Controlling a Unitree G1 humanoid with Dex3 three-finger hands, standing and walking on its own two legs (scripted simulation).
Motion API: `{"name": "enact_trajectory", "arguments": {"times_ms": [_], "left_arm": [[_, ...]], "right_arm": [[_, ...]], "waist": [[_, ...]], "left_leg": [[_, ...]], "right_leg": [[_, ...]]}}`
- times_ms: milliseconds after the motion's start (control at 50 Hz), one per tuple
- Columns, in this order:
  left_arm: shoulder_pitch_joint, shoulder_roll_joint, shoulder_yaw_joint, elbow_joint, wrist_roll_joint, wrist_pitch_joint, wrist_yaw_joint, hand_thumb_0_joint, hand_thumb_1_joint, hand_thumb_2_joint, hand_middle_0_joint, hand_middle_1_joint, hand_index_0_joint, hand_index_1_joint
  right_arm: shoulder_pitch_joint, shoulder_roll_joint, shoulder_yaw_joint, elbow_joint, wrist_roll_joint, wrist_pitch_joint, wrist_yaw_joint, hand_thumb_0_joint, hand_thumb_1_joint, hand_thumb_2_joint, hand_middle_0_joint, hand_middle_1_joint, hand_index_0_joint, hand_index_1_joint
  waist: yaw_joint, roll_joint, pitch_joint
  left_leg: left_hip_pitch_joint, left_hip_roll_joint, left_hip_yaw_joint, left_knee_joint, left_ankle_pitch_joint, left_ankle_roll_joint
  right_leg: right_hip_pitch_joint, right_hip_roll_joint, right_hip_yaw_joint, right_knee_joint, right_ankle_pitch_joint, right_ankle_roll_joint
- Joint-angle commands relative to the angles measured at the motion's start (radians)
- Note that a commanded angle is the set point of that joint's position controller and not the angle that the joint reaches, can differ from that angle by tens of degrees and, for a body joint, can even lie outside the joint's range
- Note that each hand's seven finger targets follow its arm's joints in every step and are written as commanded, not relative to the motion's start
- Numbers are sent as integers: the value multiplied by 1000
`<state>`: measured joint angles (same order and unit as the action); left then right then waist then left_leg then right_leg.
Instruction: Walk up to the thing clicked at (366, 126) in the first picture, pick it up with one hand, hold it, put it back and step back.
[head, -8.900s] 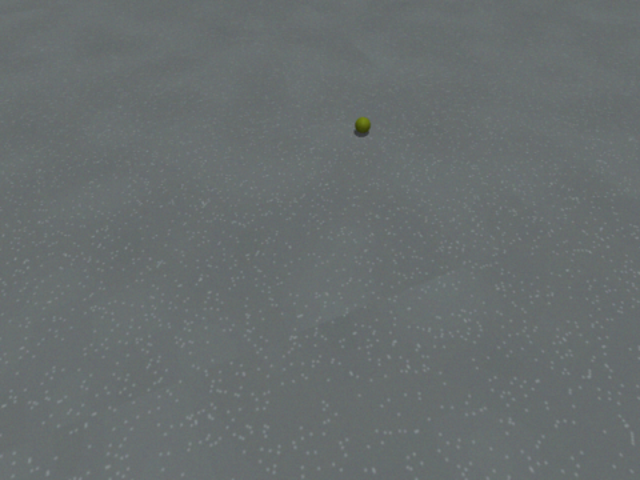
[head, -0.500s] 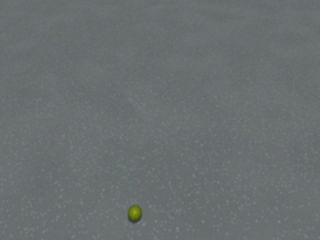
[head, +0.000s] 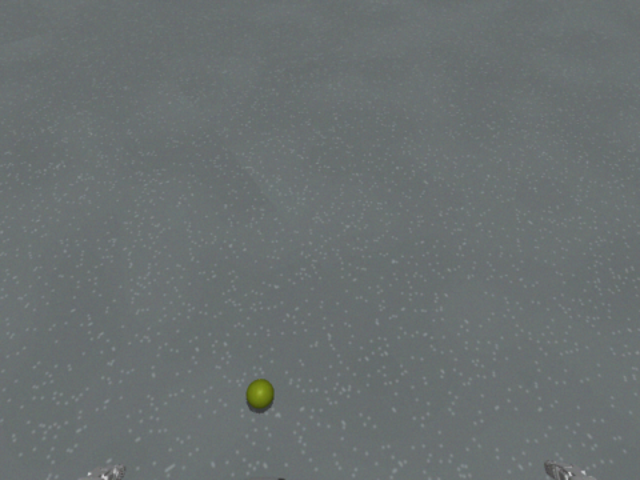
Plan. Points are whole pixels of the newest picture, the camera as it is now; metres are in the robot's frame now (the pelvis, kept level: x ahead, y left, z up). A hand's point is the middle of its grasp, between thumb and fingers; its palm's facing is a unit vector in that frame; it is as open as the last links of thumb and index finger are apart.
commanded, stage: walk up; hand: left
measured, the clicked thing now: (260, 393) +0.38 +0.20 -0.74
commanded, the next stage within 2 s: none
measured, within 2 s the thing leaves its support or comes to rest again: neither
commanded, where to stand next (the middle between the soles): -0.01 -0.03 m, yaw -1 degrees
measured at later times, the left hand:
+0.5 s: hand out of the picture +0.01 +0.21 -0.16, palm faces +0.06 -0.94 -0.33, open 7.4 cm
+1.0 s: hand out of the picture +0.03 +0.24 -0.15, palm faces +0.06 -0.94 -0.34, open 7.4 cm
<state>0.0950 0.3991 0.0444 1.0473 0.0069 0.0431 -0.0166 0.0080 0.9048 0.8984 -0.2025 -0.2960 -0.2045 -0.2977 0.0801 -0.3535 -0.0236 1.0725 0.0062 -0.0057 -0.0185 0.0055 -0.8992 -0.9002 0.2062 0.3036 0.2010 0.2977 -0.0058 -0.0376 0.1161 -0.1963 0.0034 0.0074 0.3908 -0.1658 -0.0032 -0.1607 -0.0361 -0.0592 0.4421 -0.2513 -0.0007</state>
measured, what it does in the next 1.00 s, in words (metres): steps on the spot: left foot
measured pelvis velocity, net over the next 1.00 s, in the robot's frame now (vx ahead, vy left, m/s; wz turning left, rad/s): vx -0.03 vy -0.03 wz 0.03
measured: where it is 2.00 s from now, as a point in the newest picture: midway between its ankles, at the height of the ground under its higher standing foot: outside the picture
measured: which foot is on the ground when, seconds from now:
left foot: down 0.00-0.14, up 0.16-0.46, down 0.48-1.00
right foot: down 0.00-1.00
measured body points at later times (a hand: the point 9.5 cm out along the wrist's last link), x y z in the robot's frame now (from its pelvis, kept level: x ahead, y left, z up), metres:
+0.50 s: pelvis -0.05 -0.05 -0.01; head -0.01 -0.05 +0.44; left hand +0.01 +0.25 -0.14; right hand +0.04 -0.35 -0.14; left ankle -0.07 +0.09 -0.75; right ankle -0.03 -0.13 -0.74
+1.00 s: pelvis -0.03 -0.03 +0.00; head -0.03 -0.02 +0.45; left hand +0.02 +0.28 -0.13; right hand +0.06 -0.33 -0.12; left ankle -0.07 +0.09 -0.74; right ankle -0.03 -0.13 -0.74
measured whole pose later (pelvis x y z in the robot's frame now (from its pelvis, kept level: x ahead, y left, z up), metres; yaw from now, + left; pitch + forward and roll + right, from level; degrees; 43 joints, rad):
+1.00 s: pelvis -0.03 -0.03 +0.00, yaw +2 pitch -2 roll +0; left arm 0.15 0.36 0.04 1.09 0.01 -0.01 -0.02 0.01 0.91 0.90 -0.20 -0.30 -0.20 -0.30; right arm 0.15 -0.35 0.00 1.06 -0.02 -0.02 -0.01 0.01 -0.90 -0.90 0.20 0.30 0.20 0.30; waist 0.02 0.00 0.05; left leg -0.07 -0.01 -0.01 0.37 -0.26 0.01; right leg -0.12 0.01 -0.07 0.36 -0.21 -0.02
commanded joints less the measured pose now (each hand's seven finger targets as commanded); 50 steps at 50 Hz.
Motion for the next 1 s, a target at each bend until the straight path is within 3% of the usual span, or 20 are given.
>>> {"name": "enact_trajectory", "arguments": {"times_ms": [0,40,60,100,120,140,160,180,240,320,380,440,480,500,520,560,600,680,880,980], "left_arm": [[49,162,52,-82,8,10,3,0,900,900,-200,-300,-200,-300],[114,164,60,-86,13,20,-5,0,900,900,-200,-300,-200,-300],[145,161,61,-83,12,19,-7,0,900,900,-200,-300,-200,-300],[154,195,69,-86,24,1,-2,0,900,900,-200,-300,-200,-300],[100,249,85,-109,27,-10,2,0,900,900,-200,-300,-200,-300],[45,268,89,-140,34,-17,6,0,900,900,-200,-300,-200,-300],[32,293,92,-162,42,-21,6,0,900,900,-200,-300,-200,-300],[8,274,91,-178,42,-20,7,0,900,900,-200,-300,-200,-300],[-14,189,68,-200,36,-31,17,0,900,900,-200,-300,-200,-300],[100,179,64,-180,30,-45,27,0,900,900,-200,-300,-200,-300],[109,203,73,-181,22,-41,24,0,900,900,-200,-300,-200,-300],[79,185,59,-186,4,-36,17,0,900,900,-200,-300,-200,-300],[67,122,40,-198,-7,-44,11,0,900,900,-200,-300,-200,-300],[57,131,48,-159,-7,-37,12,0,900,900,-200,-300,-200,-300],[64,148,51,-138,6,-40,12,0,900,900,-200,-300,-200,-300],[55,164,55,-130,19,-61,6,0,900,900,-200,-300,-200,-300],[39,190,59,-116,17,-70,8,0,900,900,-200,-300,-200,-300],[35,181,54,-82,15,-78,9,0,900,900,-200,-300,-200,-300],[23,154,40,-38,-1,-82,11,0,900,900,-200,-300,-200,-300],[1,155,29,-27,-2,-74,15,0,900,900,-200,-300,-200,-300]], "right_arm": [[-4,-307,-80,-96,-12,-7,-25,0,-900,-900,200,300,200,300],[-42,-315,-91,-133,-23,0,-25,0,-900,-900,200,300,200,300],[-75,-305,-88,-151,-24,2,-25,0,-900,-900,200,300,200,300],[-79,-251,-77,-164,-10,12,-16,0,-900,-900,200,300,200,300],[-68,-196,-60,-176,0,15,-15,0,-900,-900,200,300,200,300],[-47,-178,-57,-172,-4,23,-20,0,-900,-900,200,300,200,300],[18,-198,-66,-163,-11,31,-24,0,-900,-900,200,300,200,300],[48,-223,-74,-152,-14,32,-22,0,-900,-900,200,300,200,300],[84,-215,-69,-138,0,23,-12,0,-900,-900,200,300,200,300],[52,-203,-43,-157,-10,9,-6,0,-900,-900,200,300,200,300],[50,-197,-43,-161,-29,-2,-7,0,-900,-900,200,300,200,300],[111,-195,-53,-123,-39,-20,-12,0,-900,-900,200,300,200,300],[82,-266,-67,-140,-46,-35,-13,0,-900,-900,200,300,200,300],[13,-281,-63,-149,-34,-34,-8,0,-900,-900,200,300,200,300],[-32,-270,-59,-154,-30,-30,0,0,-900,-900,200,300,200,300],[-13,-213,-37,-148,-29,-23,6,0,-900,-900,200,300,200,300],[29,-197,-31,-131,-30,-25,7,0,-900,-900,200,300,200,300],[45,-192,-30,-105,-28,-30,12,0,-900,-900,200,300,200,300],[31,-215,-25,-88,-21,-51,2,0,-900,-900,200,300,200,300],[26,-219,-28,-73,-23,-45,-2,0,-900,-900,200,300,200,300]], "waist": [[-6,203,-178],[25,238,-178],[50,212,-177],[70,59,-163],[50,-85,-116],[46,-144,-91],[33,-145,-100],[14,-132,-70],[4,-64,-81],[66,-76,-186],[58,-127,-169],[11,-61,-166],[28,96,-195],[38,121,-145],[43,138,-109],[38,95,-88],[23,80,-31],[19,23,-20],[28,36,-170],[22,55,-156]], "left_leg": [[0,280,-251,-72,256,191],[-67,323,-277,-53,188,227],[-86,299,-227,-9,173,210],[-79,129,-92,213,129,95],[-156,-16,-28,347,-41,40],[-212,-81,-47,481,-399,25],[-172,-54,-100,584,-479,31],[-160,-42,-120,647,-466,35],[-207,-56,-140,661,-337,18],[-255,-14,-109,396,-303,-8],[-138,-8,-57,174,-335,0],[118,18,-57,-98,59,29],[229,213,-307,-82,196,110],[41,264,-306,-83,-5,174],[-68,232,-255,-78,-121,167],[-52,103,-122,-42,-137,70],[-60,60,-107,-38,-181,39],[27,60,-102,-25,-128,49],[92,123,-117,-65,200,49],[93,130,-114,-85,219,45]], "right_leg": [[7,7,52,196,-112,-37],[13,3,80,267,-230,-46],[30,-4,83,205,-197,-57],[19,-96,155,-57,151,-80],[6,-192,290,-128,326,-113],[-29,-284,369,-159,338,-189],[-105,-348,429,-159,278,-254],[-152,-352,422,-158,261,-272],[-28,-190,226,-88,367,-193],[250,-211,246,-48,351,-198],[200,-226,244,-15,349,-191],[50,-171,161,68,409,-89],[-135,-44,93,103,127,-19],[-19,-14,63,53,-120,-12],[78,-24,75,26,-161,-24],[89,-78,150,-121,-38,-52],[24,-120,210,-160,-77,-75],[-60,-130,228,-234,-166,-78],[120,-92,123,-112,302,-45],[125,-92,118,-112,303,-47]]}}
